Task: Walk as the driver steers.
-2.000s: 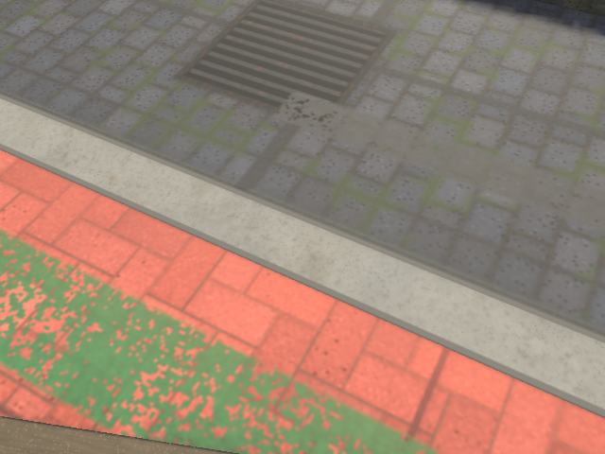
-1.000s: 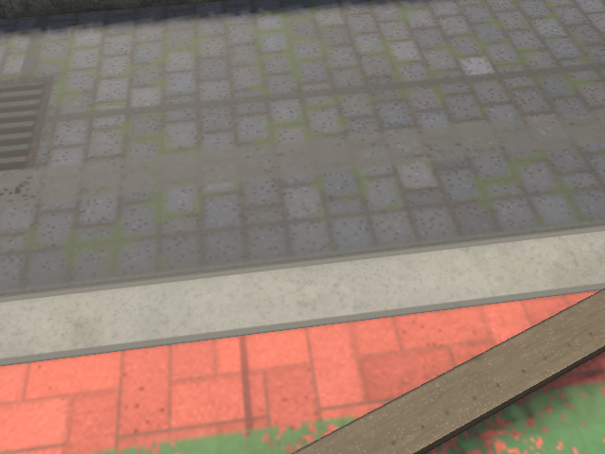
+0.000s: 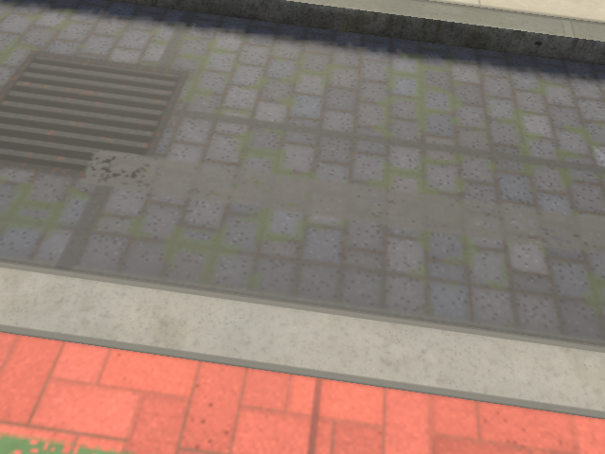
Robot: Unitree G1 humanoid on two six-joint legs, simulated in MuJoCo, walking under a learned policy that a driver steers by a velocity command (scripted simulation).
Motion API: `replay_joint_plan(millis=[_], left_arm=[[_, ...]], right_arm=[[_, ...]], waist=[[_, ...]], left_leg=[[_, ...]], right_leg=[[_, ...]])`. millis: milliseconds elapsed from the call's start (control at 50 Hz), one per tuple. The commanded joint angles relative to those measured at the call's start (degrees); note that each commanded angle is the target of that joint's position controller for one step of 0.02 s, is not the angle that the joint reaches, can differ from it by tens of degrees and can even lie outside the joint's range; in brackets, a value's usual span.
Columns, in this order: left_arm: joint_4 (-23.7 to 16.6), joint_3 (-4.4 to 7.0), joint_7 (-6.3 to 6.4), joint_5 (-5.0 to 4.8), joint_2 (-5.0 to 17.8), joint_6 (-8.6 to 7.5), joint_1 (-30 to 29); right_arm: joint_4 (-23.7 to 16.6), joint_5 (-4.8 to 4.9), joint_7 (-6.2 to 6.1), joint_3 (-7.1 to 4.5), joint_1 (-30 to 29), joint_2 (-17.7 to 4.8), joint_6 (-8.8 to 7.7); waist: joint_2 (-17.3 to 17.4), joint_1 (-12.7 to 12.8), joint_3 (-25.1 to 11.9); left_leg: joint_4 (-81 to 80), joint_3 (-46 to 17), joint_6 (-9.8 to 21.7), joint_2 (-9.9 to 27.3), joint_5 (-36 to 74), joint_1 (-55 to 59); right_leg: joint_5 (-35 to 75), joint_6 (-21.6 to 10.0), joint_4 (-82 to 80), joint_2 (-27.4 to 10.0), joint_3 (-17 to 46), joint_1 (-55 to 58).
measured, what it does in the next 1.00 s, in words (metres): walks ahead, turning right: right foot, then left foot 0.04 m higher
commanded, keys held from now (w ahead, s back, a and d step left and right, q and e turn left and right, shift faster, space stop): w+e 0.04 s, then e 0.72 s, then no key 0.04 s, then w+q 0.20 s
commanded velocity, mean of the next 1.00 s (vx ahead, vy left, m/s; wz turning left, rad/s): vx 0.15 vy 0.00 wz -0.36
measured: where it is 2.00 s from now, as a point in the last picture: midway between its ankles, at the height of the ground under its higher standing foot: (307, 310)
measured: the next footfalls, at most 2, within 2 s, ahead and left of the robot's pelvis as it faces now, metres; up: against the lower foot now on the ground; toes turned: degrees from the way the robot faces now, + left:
right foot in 0.20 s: +0.13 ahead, -0.16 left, +0.00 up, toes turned -7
left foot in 0.42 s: +0.35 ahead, +0.09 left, +0.04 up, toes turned -13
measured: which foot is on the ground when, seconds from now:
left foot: down 0.00-0.18, up 0.20-0.40, down 0.42-0.70, up 0.72-1.00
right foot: down 0.00-0.10, up 0.12-0.18, down 0.20-0.44, up 0.46-0.68, down 0.70-1.00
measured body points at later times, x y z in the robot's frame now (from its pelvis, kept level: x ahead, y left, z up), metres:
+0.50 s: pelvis +0.22 -0.01 +0.00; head +0.26 +0.00 +0.44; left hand +0.44 +0.22 -0.12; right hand +0.26 -0.31 -0.09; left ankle +0.33 +0.09 -0.69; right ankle +0.10 -0.13 -0.69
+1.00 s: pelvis +0.32 -0.04 +0.05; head +0.35 -0.05 +0.50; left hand +0.56 +0.14 -0.06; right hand +0.34 -0.34 -0.05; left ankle +0.41 +0.07 -0.67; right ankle +0.27 -0.14 -0.69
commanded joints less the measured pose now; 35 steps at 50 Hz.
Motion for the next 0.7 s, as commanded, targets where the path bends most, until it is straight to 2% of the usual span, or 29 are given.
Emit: replay_joint_plan(millis=[20, 60, 80, 120, 140, 160, 180, 200, 220, 240, 260, 280, 300, 340, 360, 380, 400, 420, 440, 460, 480, 500, 540, 560, 600, 640, 660, 680, 700], left_arm=[[-7.8, 0.19, -1.24, -0.51, 3.7, -1.51, -15.1], [-9.9, -0.87, -2.17, -0.52, 0.5, -2.56, -21.3], [-10.2, -1.13, -2.52, -0.65, -0.4, -2.83, -21.9], [-8.9, -0.89, -2.57, -1.06, -0.3, -2.9, -19.1], [-8.2, -0.46, -2.55, -1.17, 0.5, -2.66, -17.5], [-6.0, 0.04, -2.29, -1.52, 1.2, -2.09, -10.8], [-2.1, 1.04, -1.72, -1.43, 3.2, -1.42, 1.3], [3.0, 1.77, -0.21, -0.2, 7.5, -0.43, 17.0], [3.4, 1.5, 1.43, 0.91, 11.3, 1.06, 17.9], [1.6, 1.9, 2.45, 1.54, 9.5, 2.51, 17.8], [0.6, 2.15, 3.16, 0.58, 9.0, 3.03, 12.4], [-0.4, 2.28, 3.69, -0.75, 8.9, 3.15, 6.3], [-2.3, 1.86, 3.7, -1.31, 8.6, 3.27, -0.6], [-5.2, 1.84, 2.92, -0.8, 9.8, 3.37, -11.9], [-4.6, 2.83, 2.54, -0.1, 11.6, 3.9, -9.3], [-5.0, 3.11, 2.21, 0.75, 11.6, 3.89, -8.2], [-6.1, 2.7, 2.06, 0.18, 9.7, 3.43, -10.3], [-7.1, 2.26, 2.2, -1.13, 7.7, 2.6, -11.6], [-9.8, 1.28, 2.44, -1.4, 4.2, 2.77, -13.6], [-10.2, 0.61, 1.86, -1.6, 2.5, 2.8, -9.6], [-8.6, 0.4, 1.37, -1.7, 2.4, 2.88, -7.0], [-7.9, 0.86, 1.25, -1.81, 4.2, 3.75, -7.2], [-8.1, 0.28, 1.27, -0.95, 3.1, 4.33, -2.8], [-8.3, 0.44, 1.09, -0.57, 3.1, 4.03, -4.3], [-9.0, 0.52, 0.62, -1.45, 2.2, 3.59, -6.8], [-7.1, 0.68, -0.22, -2.16, 1.7, 3.71, -2.8], [-6.1, 0.57, -0.73, -1.76, 1.1, 3.8, 0.6], [-4.8, 1.17, -1.3, -1.19, 2.2, 3.94, 2.9], [-3.5, 2.06, -1.07, 0.07, 3.1, 4.19, 5.5]], right_arm=[[0.1, 0.63, -0.15, -1.93, 8.6, -6.7, 0.11], [3.6, 0.68, -0.5, -1.75, 14.4, -6.7, 1.58], [4.3, 0.22, -0.85, -1.5, 14.7, -7.0, 2.33], [4.3, -0.57, -2.06, -1.26, 11.1, -9.3, 3.24], [4.8, -0.27, -2.56, -1.68, 10.5, -11.3, 3.05], [4.7, 0.52, -2.87, -2.04, 7.0, -12.8, 2.36], [3.4, 0.62, -2.83, -2.2, 0.9, -13.0, 1.12], [0.5, -0.83, -2.14, -1.61, -6.8, -11.2, -0.99], [0.8, -2.51, -0.45, -0.35, 0.9, -5.3, -3.35], [1.9, 1.17, 0.69, -0.71, 1.3, -8.1, -4.04], [-0.7, 2.9, 0.55, -1.15, -4.5, -9.5, -4.2], [-2.3, 2.45, -0.03, -0.78, -7.9, -7.9, -3.92], [-2.7, 1.35, -0.55, -0.72, -7.7, -7.3, -3.34], [-4.6, 0.17, -1.11, -0.58, -6.0, -5.8, -1.84], [-5.2, -0.54, -1.19, -0.07, -6.1, -3.9, -1.72], [-2.6, -1.08, -0.92, -0.86, 1.7, -5.3, -1.71], [-0.1, -1.01, -0.65, -2.12, 8.1, -7.8, -1.76], [1.1, -0.77, -0.52, -3.19, 10.8, -9.6, -1.9], [1.6, -1.69, -1.73, -4.66, 14.0, -13.4, -2.45], [-0.4, -2.69, -2.91, -4.62, 9.5, -14.3, -2.83], [-3.9, -3.77, -3.2, -3.51, 1.8, -12.3, -3.91], [-5.3, -2.73, -2.84, -3.21, -2.8, -10.0, -4.67], [-5.8, -0.01, -1.95, -3.27, -8.4, -8.6, -5.07], [-5.3, 0.67, -1.68, -3.71, -7.9, -8.6, -4.54], [-3.8, -0.09, -1.99, -5.05, -4.9, -10.9, -2.93], [-4.1, 0.79, -2.51, -5.45, -9.1, -10.9, -2.05], [-4.0, 2.04, -2.52, -5.56, -11.9, -10.6, -1.75], [-3.9, 2.61, -2.5, -5.74, -13.6, -10.4, -1.91], [-3.4, 2.43, -2.21, -5.37, -15.0, -8.8, -2.05]], waist=[[4.0, -5.6, 5.6], [6.3, -8.5, 4.5], [8.3, -8.3, 2.2], [11.3, -5.1, -3.6], [12.4, -3.5, -6.0], [12.2, 1.0, -7.1], [11.9, 7.3, -9.3], [4.9, 13.9, -11.9], [-8.6, 8.0, -19.2], [-4.0, 12.0, -23.7], [-4.3, 11.4, -16.3], [-3.0, 8.9, -9.6], [-1.5, 4.8, -4.0], [-5.6, -2.4, 4.9], [-9.5, -1.6, 1.9], [-9.5, -3.2, -4.6], [-8.0, -6.1, -7.1], [-6.9, -7.2, -8.6], [6.7, -9.8, -10.8], [20.8, -6.8, -12.3], [22.6, -3.4, -10.7], [14.0, -2.8, -6.2], [8.9, 1.1, -1.0], [7.1, -0.1, 0.7], [6.5, -1.8, -0.1], [8.6, 0.6, -2.2], [9.4, 2.4, -2.9], [8.2, 3.4, -3.8], [4.7, 5.7, -4.5]], left_leg=[[-2.6, -7.1, 4.5, 12.8, 24.9, 14.3], [2.2, -7.3, 2.1, 13.7, 40.8, 26.0], [5.3, -6.1, 0.7, 13.5, 53.2, 27.5], [11.4, -1.9, -1.9, 11.3, 79.6, 21.5], [14.5, -2.4, -2.3, 11.5, 87.3, 16.6], [19.6, -3.0, -2.7, 11.2, 85.1, 11.6], [28.9, -2.5, -4.9, 9.7, 78.4, 0.1], [49.3, -1.5, -7.8, 4.9, 31.1, -25.7], [64.0, 1.4, -10.5, 1.1, -26.9, -49.8], [71.0, -3.1, -11.6, 3.9, -24.5, -54.7], [70.3, -1.5, -11.9, 6.3, -21.0, -59.1], [67.4, 1.2, -10.8, 6.5, -18.6, -58.8], [60.0, 2.3, -10.3, 7.0, -15.9, -51.8], [38.0, 6.3, -10.8, 4.2, -9.8, -29.5], [33.2, 10.6, -11.0, 0.8, -5.5, -23.6], [36.8, 10.4, -10.4, -0.4, 5.4, -16.6], [34.9, 11.7, -9.6, -2.1, 12.4, -10.8], [28.1, 6.4, -8.5, -0.2, 18.1, -5.1], [16.2, -0.3, -5.6, 4.3, 21.6, -4.0], [3.7, -19.9, 1.0, 15.8, 26.4, -1.2], [1.6, -29.6, 7.2, 22.1, 32.9, -5.6], [2.2, -23.9, 6.6, 21.6, 35.2, -9.6], [5.6, -18.3, 7.2, 23.4, 32.1, -9.9], [4.8, -14.3, 6.3, 20.7, 31.6, -7.8], [3.1, -10.2, 6.2, 18.9, 38.0, -7.1], [1.6, -3.3, 5.3, 16.2, 36.3, -9.6], [1.9, -0.8, 4.7, 15.3, 33.5, -10.8], [3.0, 1.9, 3.7, 14.4, 28.9, -13.7], [6.6, 5.9, 1.5, 11.6, 24.2, -18.7]], right_leg=[[-3.4, -2.1, -6.2, 0.6, -2.6, -16.3], [-10.1, -3.3, -9.8, 2.2, -5.1, -22.6], [-12.3, -3.8, -11.9, 3.9, -6.6, -19.7], [-11.7, -3.8, -19.0, 9.5, -10.7, -1.2], [-9.1, -3.8, -22.6, 11.0, -10.6, 10.0], [-0.3, -4.8, -31.3, 10.0, -7.7, 20.3], [12.8, -7.5, -39.6, 6.2, -2.7, 37.6], [31.6, -13.3, -37.5, -3.8, 7.5, 63.2], [70.5, -21.6, -17.1, -20.6, 19.1, 84.2], [62.1, -28.2, -19.5, -26.1, 20.7, 81.2], [47.2, -24.8, -24.1, -20.2, 18.3, 74.0], [37.3, -20.5, -27.6, -14.5, 14.2, 62.9], [29.0, -18.0, -31.7, -10.9, 11.3, 47.1], [23.0, -13.9, -37.6, -3.1, 3.4, 14.6], [25.3, -13.7, -36.6, -2.1, 3.5, 13.8], [29.9, -13.7, -32.5, -3.8, 4.7, 16.1], [28.8, -12.6, -27.2, -2.3, 2.7, 14.3], [21.7, -9.3, -22.1, -1.2, 4.7, 12.9], [14.4, -4.2, -8.0, 6.3, -0.4, 12.0], [-10.8, -1.9, 6.2, 11.2, 0.2, 7.7], [-31.6, -3.4, 17.8, 9.5, 7.3, 6.2], [-33.0, -4.7, 21.7, 6.9, 7.5, 5.9], [-30.1, -4.8, 15.9, 1.9, 6.9, 0.8], [-29.8, -4.4, 9.7, 1.0, 5.2, 0.1], [-25.6, -3.6, -0.3, 2.1, 2.7, 4.6], [-16.9, -3.3, -13.1, 3.7, 0.0, 14.5], [-9.7, -4.1, -20.7, 3.5, -0.2, 20.0], [-0.5, -4.5, -25.0, 4.2, -0.8, 26.6], [5.0, -5.8, -25.7, 7.6, -4.0, 33.7]])
Velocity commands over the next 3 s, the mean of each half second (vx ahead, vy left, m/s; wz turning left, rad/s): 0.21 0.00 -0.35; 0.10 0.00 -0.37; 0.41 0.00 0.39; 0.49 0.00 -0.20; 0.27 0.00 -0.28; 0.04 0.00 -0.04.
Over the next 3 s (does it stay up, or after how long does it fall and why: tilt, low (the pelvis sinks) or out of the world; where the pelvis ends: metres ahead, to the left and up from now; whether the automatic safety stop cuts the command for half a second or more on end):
stays up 1.00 -0.17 -0.01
